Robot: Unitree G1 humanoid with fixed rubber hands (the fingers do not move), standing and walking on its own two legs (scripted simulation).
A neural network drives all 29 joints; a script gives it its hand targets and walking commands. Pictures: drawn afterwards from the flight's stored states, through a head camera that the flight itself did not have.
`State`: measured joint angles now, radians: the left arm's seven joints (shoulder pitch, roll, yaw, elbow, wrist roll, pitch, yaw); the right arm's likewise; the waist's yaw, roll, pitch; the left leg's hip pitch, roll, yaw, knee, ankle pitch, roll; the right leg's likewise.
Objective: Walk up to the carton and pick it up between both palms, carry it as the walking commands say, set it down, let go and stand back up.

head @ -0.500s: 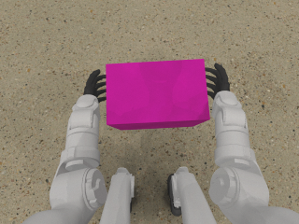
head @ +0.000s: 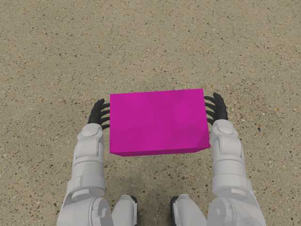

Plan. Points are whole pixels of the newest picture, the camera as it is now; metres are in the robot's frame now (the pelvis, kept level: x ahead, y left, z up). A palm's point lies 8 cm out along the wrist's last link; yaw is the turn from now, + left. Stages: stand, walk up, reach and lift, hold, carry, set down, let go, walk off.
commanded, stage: reach and lift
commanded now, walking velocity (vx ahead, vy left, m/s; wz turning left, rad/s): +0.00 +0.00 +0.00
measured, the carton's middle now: (157, 127) +0.39 -0.01 -0.13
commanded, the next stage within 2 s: none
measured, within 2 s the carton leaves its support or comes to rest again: neither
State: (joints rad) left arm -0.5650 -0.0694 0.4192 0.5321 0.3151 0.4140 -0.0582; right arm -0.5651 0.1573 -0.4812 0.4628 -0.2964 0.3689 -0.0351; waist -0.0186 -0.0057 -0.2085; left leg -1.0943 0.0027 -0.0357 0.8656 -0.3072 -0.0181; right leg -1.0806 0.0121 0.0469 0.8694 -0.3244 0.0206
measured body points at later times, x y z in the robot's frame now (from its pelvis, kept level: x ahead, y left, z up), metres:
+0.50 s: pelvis +0.01 +0.00 +0.04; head +0.12 +0.01 +0.48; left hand +0.36 +0.17 +0.00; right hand +0.36 -0.17 +0.02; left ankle +0.04 +0.13 -0.68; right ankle +0.03 -0.13 -0.68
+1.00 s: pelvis +0.02 +0.00 +0.07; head +0.04 +0.00 +0.52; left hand +0.34 +0.17 +0.07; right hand +0.34 -0.17 +0.09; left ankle +0.04 +0.13 -0.68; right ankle +0.03 -0.13 -0.68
